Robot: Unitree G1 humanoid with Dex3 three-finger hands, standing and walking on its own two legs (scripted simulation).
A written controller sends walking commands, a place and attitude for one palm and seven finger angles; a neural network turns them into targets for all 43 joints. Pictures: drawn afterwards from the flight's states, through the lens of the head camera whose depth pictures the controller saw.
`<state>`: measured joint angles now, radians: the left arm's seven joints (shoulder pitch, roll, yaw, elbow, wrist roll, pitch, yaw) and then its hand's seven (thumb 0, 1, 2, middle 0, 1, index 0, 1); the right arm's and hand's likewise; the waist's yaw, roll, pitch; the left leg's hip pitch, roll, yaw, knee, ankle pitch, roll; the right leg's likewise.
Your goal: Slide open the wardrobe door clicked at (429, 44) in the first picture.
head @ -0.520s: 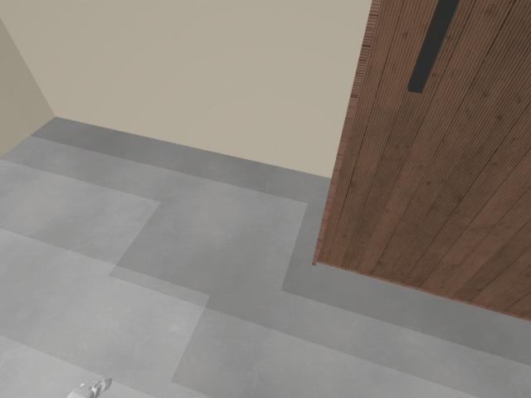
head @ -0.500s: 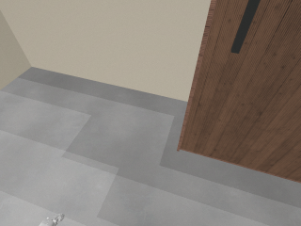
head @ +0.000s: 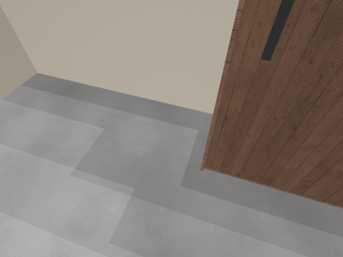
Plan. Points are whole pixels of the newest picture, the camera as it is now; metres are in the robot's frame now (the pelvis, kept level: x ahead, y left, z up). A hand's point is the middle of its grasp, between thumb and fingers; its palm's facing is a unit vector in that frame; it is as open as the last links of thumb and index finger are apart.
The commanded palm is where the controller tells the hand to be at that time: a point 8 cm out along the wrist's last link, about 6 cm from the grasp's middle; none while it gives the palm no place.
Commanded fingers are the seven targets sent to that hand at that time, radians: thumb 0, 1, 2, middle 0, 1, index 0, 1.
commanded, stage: stand and wait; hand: left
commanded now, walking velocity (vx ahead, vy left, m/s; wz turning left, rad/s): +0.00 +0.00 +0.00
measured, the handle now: (283, 9) +0.73 -0.28 +0.26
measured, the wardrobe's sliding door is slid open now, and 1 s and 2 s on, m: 0.00 0.00 0.00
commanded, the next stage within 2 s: look at it before walking up in 0.30 s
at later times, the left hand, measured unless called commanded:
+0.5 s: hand out of the picture +0.08 +0.24 -0.15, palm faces -0.04 -0.94 -0.33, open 7.4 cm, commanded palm none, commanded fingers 0.00 0.90 0.90 -0.20 -0.30 -0.20 -0.30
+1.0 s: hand out of the picture +0.07 +0.24 -0.15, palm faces -0.04 -0.94 -0.33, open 7.4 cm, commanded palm none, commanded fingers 0.00 0.90 0.90 -0.20 -0.30 -0.20 -0.30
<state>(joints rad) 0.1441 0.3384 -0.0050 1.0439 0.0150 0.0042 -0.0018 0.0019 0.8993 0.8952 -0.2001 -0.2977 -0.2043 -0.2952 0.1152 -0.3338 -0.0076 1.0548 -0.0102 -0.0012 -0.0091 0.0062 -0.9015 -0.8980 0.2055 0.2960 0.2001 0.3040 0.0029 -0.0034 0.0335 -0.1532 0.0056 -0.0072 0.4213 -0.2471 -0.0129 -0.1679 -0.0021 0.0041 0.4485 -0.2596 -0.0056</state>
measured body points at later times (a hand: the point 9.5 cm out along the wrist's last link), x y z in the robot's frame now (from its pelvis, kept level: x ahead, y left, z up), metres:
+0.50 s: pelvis -0.01 +0.00 +0.00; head -0.01 -0.01 +0.45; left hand +0.08 +0.29 -0.13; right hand +0.06 -0.30 -0.13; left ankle -0.01 +0.13 -0.74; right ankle -0.01 -0.12 -0.74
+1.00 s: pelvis +0.00 +0.00 +0.00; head +0.01 +0.00 +0.45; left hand +0.08 +0.29 -0.13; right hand +0.07 -0.30 -0.13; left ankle -0.01 +0.13 -0.74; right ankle -0.01 -0.12 -0.74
